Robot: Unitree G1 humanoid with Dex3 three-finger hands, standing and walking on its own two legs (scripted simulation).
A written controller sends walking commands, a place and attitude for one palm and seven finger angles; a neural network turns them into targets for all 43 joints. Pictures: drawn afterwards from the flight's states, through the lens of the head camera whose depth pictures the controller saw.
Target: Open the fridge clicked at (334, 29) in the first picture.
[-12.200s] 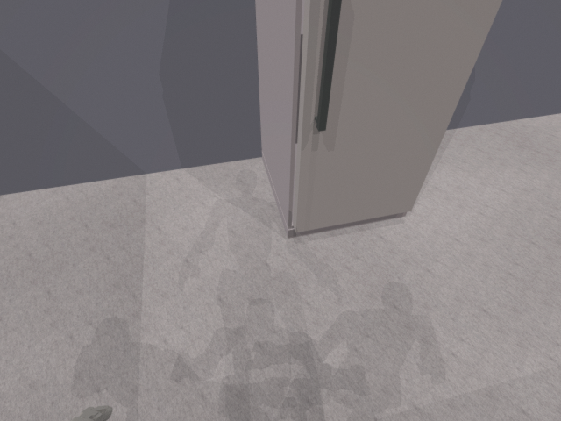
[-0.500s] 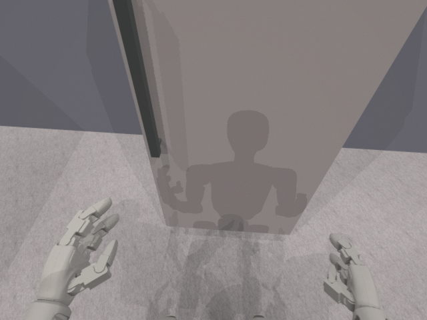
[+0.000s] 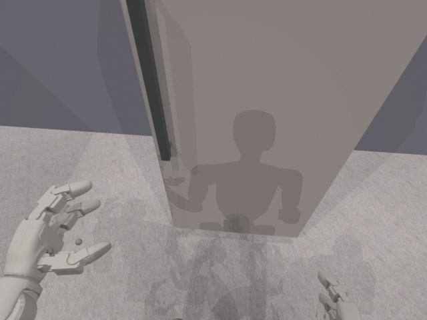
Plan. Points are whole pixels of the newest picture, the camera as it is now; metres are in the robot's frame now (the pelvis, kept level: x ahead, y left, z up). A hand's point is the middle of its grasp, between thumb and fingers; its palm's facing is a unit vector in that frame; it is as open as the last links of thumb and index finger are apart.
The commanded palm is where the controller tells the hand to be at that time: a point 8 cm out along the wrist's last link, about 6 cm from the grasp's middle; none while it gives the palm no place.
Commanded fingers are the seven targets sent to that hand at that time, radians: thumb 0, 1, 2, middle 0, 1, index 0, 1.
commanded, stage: raise the hand to about handle height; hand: left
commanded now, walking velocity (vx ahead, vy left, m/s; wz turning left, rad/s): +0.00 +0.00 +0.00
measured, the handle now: (155, 86) +0.55 +0.16 +0.14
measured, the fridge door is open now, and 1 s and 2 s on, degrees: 0 0 0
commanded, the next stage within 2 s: move the hooked fingers beside the handle in 1.26 s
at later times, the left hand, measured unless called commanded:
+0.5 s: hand (42, 199) +0.25 +0.27 +0.15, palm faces +0.04 -1.00 -0.06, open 13.7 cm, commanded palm +0.22 +0.31 +0.16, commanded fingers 0.00 -0.50 0.30 -0.30 -1.20 -0.30 -1.20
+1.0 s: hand (41, 163) +0.29 +0.27 +0.19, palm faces +0.02 -1.00 -0.04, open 14.0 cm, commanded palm +0.26 +0.31 +0.20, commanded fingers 0.00 -0.50 0.30 -0.30 -1.20 -0.30 -1.20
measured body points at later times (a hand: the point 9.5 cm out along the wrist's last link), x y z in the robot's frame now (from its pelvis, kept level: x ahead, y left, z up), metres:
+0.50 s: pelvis +0.01 +0.00 +0.03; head +0.00 +0.00 +0.48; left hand +0.25 +0.32 +0.16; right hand +0.20 -0.21 -0.03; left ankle +0.00 +0.12 -0.69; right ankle +0.02 -0.14 -0.69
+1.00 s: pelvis +0.02 -0.01 +0.04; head +0.01 -0.02 +0.49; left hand +0.28 +0.32 +0.19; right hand +0.19 -0.25 -0.03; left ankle +0.00 +0.12 -0.69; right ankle +0.02 -0.14 -0.69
